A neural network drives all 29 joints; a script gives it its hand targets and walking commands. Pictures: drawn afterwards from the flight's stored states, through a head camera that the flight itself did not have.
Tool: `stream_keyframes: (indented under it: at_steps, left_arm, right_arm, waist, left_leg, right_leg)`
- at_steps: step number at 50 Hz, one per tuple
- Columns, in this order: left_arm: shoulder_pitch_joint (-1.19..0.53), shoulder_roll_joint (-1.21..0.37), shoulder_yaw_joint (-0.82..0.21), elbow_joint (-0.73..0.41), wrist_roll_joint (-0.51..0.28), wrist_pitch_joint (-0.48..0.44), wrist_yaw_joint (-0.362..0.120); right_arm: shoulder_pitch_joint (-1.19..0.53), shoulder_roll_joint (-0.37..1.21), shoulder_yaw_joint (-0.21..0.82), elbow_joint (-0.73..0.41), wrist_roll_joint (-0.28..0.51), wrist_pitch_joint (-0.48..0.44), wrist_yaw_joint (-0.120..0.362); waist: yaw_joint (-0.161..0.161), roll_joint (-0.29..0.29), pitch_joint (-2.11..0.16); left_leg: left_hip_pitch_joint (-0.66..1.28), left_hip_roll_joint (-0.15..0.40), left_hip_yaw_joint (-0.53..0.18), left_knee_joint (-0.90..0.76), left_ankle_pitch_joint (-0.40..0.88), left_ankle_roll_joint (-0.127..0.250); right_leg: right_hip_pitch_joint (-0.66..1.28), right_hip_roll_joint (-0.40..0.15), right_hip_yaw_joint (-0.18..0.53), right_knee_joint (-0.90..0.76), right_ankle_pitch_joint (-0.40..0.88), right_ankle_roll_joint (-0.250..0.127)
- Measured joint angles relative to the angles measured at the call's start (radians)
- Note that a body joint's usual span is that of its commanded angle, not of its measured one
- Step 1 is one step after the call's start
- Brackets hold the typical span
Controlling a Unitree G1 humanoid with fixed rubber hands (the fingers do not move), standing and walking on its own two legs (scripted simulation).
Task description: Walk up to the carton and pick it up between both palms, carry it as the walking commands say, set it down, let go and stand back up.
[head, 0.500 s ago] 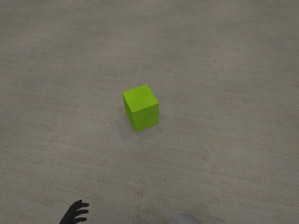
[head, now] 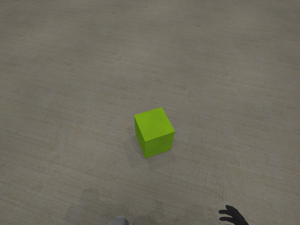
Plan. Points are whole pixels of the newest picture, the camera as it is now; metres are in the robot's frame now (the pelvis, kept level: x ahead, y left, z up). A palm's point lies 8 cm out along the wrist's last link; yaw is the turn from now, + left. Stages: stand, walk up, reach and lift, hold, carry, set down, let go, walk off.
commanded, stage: walk up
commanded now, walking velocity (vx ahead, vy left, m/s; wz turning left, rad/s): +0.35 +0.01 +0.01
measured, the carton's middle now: (153, 133) +0.75 -0.03 -0.62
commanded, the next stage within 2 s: none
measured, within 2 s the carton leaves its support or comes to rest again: neither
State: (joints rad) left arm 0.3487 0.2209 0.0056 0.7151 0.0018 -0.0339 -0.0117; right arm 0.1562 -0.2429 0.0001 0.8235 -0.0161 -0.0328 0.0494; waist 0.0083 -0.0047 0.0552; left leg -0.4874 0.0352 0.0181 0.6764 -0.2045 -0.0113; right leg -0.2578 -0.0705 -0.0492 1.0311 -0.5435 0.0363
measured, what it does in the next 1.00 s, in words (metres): walks ahead: right foot, then left foot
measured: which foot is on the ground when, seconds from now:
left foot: down 0.00-0.26, up 0.28-0.64, down 0.66-1.00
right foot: up 0.00-0.24, down 0.26-0.68, up 0.70-0.90, down 0.92-1.00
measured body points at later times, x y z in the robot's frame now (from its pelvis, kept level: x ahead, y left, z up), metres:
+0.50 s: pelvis +0.12 -0.03 +0.02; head +0.14 -0.06 +0.47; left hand +0.21 +0.22 -0.09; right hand +0.23 -0.27 -0.13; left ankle +0.09 +0.14 -0.66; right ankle +0.12 -0.14 -0.71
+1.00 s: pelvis +0.18 +0.02 +0.01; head +0.19 +0.01 +0.46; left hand +0.26 +0.27 -0.11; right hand +0.28 -0.21 -0.13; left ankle +0.19 +0.15 -0.71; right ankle +0.16 -0.09 -0.71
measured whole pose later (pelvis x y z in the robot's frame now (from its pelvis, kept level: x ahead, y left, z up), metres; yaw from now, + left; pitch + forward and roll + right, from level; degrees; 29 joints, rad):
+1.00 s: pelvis +0.18 +0.02 +0.01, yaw +2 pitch +2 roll +1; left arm 0.29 0.22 0.01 0.73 0.01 0.01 -0.01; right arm 0.23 -0.19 0.00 0.83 -0.01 0.02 0.00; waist 0.01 0.00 0.00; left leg -0.33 0.02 0.03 0.58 -0.28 -0.01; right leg -0.29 -0.04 -0.05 0.61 -0.35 0.00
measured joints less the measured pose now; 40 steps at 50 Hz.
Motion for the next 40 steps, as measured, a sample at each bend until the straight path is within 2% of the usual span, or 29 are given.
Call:
stream_keyframes:
  at_steps: [2,5,9,12,14,17,20,25,28,32,33,34,35,37,40]
  left_arm:
    - [-0.021,0.0,0.0,-0.001,0.005,0.0,0.0]
    - [-0.053,0.001,0.0,-0.001,0.019,0.01,0.0]
    - [-0.071,0.001,0.0,-0.001,0.03,0.022,0.0]
    - [-0.071,0.001,0.0,-0.001,0.035,0.022,0.0]
    - [-0.071,0.0,0.0,0.001,0.038,0.017,0.0]
    - [-0.068,0.0,0.0,0.002,0.034,0.015,0.0]
    - [-0.067,0.0,0.0,0.002,0.026,0.014,0.004]
    - [-0.065,0.0,0.0,0.002,0.026,0.011,0.006]
    - [-0.062,0.0,0.0,0.003,0.026,0.011,0.006]
    - [-0.061,0.0,0.0,0.009,0.026,0.016,0.006]
    - [-0.06,0.0,0.0,0.009,0.023,0.021,0.006]
    - [-0.06,0.0,0.0,0.01,0.02,0.026,0.006]
    - [-0.06,0.0,0.001,0.011,0.016,0.032,0.006]
    - [-0.06,0.0,0.001,0.011,0.009,0.047,0.006]
    - [-0.06,0.0,0.001,0.01,0.002,0.051,0.006]
  right_arm:
    - [0.067,0.008,0.0,0.004,0.0,-0.006,-0.014]
    - [0.149,0.012,0.0,0.008,0.0,-0.006,-0.03]
    - [0.204,0.014,0.0,0.01,-0.007,-0.006,-0.034]
    - [0.206,0.014,0.0,0.01,-0.013,0.003,-0.034]
    - [0.2,0.012,0.0,0.011,-0.013,0.011,-0.035]
    - [0.163,0.01,0.0,0.011,-0.013,0.031,-0.034]
    - [0.107,-0.006,0.0,0.01,-0.013,0.044,-0.028]
    - [0.032,-0.02,0.0,0.01,-0.011,0.063,-0.015]
    - [-0.003,-0.02,0.0,0.01,-0.005,0.066,-0.008]
    - [-0.024,-0.017,0.0,0.01,0.004,0.065,-0.005]
    - [-0.022,-0.016,0.0,0.01,0.004,0.062,-0.005]
    - [-0.02,-0.011,0.0,0.011,0.004,0.052,-0.005]
    - [-0.016,-0.001,0.0,0.011,0.004,0.041,-0.009]
    - [0.014,0.02,0.0,0.012,0.004,0.028,-0.02]
    - [0.054,0.036,0.0,0.012,0.004,0.026,-0.038]
  waist:
    - [0.001,-0.003,-0.011]
    - [0.001,-0.003,-0.013]
    - [0.002,-0.005,-0.013]
    - [0.003,-0.006,-0.017]
    - [0.002,0.001,-0.023]
    - [0.003,0.006,-0.018]
    - [0.003,0.011,-0.008]
    - [0.002,0.012,-0.004]
    - [0.002,0.012,-0.001]
    - [0.001,0.013,-0.007]
    - [0.001,0.014,-0.011]
    - [0.002,0.01,-0.013]
    - [0.002,-0.001,-0.009]
    - [0.001,-0.015,-0.023]
    - [0.002,-0.017,-0.036]
  left_leg:
    - [0.018,0.004,0.001,-0.024,-0.024,0.003]
    - [0.055,0.007,0.002,-0.066,-0.026,0.003]
    - [0.104,0.009,0.003,-0.092,-0.045,-0.008]
    - [0.131,0.004,0.003,-0.083,-0.074,-0.025]
    - [0.135,0.004,0.002,-0.038,-0.12,-0.029]
    - [0.126,-0.005,0.003,0.132,-0.195,-0.027]
    - [0.103,-0.007,0.002,0.264,-0.196,-0.032]
    - [0.098,0.008,0.001,0.285,-0.197,-0.045]
    - [0.097,0.016,0.001,0.228,-0.197,-0.054]
    - [0.104,0.01,0.0,0.031,-0.191,-0.054]
    - [0.12,0.007,0.0,-0.056,-0.161,-0.049]
    - [0.128,0.007,0.0,-0.093,-0.054,-0.038]
    - [0.129,0.007,0.006,-0.076,-0.021,-0.026]
    - [0.13,0.01,0.008,-0.064,-0.052,-0.008]
    - [0.139,0.012,0.009,-0.087,-0.068,0.004]
  right_leg:
    - [-0.099,0.012,0.001,0.103,-0.001,0.0]
    - [-0.204,0.012,0.003,0.099,-0.002,0.0]
    - [-0.24,0.012,0.004,-0.085,0.015,0.0]
    - [-0.188,0.012,-0.001,-0.324,0.144,0.0]
    - [-0.165,0.013,-0.005,-0.365,0.272,-0.021]
    - [-0.113,0.01,-0.012,-0.359,0.236,-0.055]
    - [-0.062,-0.003,-0.013,-0.384,0.218,-0.057]
    - [-0.012,-0.019,-0.013,-0.403,0.198,-0.05]
    - [0.0,-0.021,-0.014,-0.407,0.185,-0.038]
    - [0.004,-0.026,-0.024,-0.407,0.167,-0.012]
    - [0.006,-0.024,-0.028,-0.406,0.16,-0.003]
    - [0.005,-0.023,-0.027,-0.393,0.15,0.003]
    - [0.003,-0.022,-0.022,-0.368,0.131,0.003]
    - [-0.02,-0.001,-0.005,-0.312,0.084,0.003]
    - [-0.056,0.023,-0.002,-0.278,0.08,0.003]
